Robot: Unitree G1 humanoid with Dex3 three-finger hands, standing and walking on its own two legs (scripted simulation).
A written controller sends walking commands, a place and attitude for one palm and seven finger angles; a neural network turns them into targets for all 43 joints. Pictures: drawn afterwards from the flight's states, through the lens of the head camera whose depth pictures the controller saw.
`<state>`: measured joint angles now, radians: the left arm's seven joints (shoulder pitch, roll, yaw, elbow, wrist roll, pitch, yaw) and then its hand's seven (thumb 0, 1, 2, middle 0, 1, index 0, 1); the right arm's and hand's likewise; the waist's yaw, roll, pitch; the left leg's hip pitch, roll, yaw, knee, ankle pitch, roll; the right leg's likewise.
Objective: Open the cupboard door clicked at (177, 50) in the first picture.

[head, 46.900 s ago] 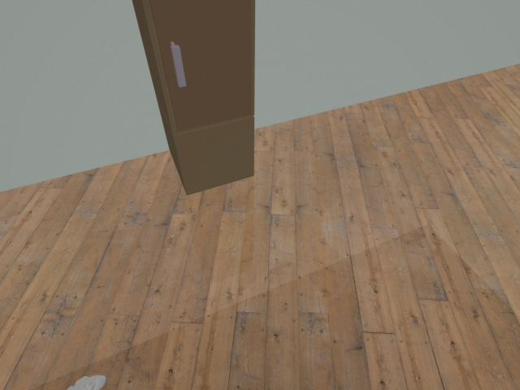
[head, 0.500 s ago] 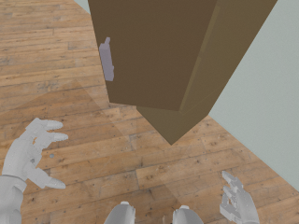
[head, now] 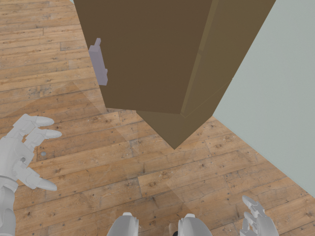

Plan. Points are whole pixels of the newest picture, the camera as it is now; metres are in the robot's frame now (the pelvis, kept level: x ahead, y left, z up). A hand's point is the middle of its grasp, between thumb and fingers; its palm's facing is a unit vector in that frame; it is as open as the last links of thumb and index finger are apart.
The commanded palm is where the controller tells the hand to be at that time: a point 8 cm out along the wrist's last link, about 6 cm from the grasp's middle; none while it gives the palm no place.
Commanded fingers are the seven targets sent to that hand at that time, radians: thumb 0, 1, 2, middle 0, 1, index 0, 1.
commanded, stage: raise the hand with hooked fingers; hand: left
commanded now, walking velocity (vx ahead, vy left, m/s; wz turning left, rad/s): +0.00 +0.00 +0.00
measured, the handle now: (100, 62) +0.60 +0.21 +0.03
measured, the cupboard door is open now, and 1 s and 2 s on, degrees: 43 43 43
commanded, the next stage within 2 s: move the hooked fingers beside the handle in 0.24 s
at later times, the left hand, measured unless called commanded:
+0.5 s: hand (49, 150) +0.30 +0.26 +0.04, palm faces -0.01 -1.00 -0.04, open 14.0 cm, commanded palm +0.29 +0.31 +0.05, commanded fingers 0.00 -0.50 0.30 -0.30 -1.20 -0.30 -1.20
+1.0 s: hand (61, 115) +0.39 +0.27 +0.04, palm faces -0.06 -1.00 -0.01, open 14.0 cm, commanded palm +0.38 +0.32 +0.04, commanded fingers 0.00 -0.50 0.30 -0.30 -1.20 -0.30 -1.20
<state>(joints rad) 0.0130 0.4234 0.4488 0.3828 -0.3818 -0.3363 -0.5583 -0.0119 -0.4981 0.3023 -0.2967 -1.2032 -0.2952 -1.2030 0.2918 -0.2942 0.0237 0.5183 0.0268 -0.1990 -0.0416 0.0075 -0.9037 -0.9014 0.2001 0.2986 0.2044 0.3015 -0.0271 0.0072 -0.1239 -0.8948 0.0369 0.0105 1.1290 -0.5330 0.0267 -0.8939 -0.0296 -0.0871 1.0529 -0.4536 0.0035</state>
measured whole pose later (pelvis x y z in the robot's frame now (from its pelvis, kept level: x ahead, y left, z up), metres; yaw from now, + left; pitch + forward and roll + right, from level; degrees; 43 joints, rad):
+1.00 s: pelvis +0.00 +0.00 -0.01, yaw -1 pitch +21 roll -3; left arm -0.45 0.52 0.48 0.80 -0.28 -0.36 -0.58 -0.01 -0.50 0.30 -0.30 -1.20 -0.29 -1.20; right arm 0.32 -0.29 0.03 0.59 0.02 -0.11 -0.05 0.01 -0.90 -0.90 0.20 0.30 0.20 0.30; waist -0.07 0.00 -0.12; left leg -0.99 0.05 0.02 1.17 -0.54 0.03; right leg -1.00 -0.02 -0.08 1.09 -0.45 0.00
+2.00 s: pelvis -0.02 +0.00 -0.04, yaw -3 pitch +30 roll -6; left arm -1.11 0.91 0.55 1.30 -0.04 -0.31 -0.51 -0.01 -0.50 0.30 -0.30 -1.20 -0.30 -1.20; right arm 0.36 -0.31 0.11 0.57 -0.01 0.06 -0.03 0.00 -0.91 -0.90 0.20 0.30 0.20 0.30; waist -0.25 0.03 -0.08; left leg -1.27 0.08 -0.02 1.29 -0.55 0.03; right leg -1.24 0.01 -0.10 1.16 -0.43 0.00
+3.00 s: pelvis +0.00 +0.01 -0.03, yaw -3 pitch +30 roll -7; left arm -1.02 0.80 0.51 1.21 -0.08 -0.31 -0.51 -0.01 -0.50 0.30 -0.30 -1.20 -0.29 -1.20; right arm 0.38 -0.28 0.10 0.59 -0.02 0.09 -0.01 0.00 -0.91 -0.90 0.20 0.30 0.21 0.30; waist -0.22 0.03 -0.10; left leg -1.23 0.07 -0.02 1.26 -0.56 0.04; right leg -1.19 0.01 -0.11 1.11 -0.43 0.01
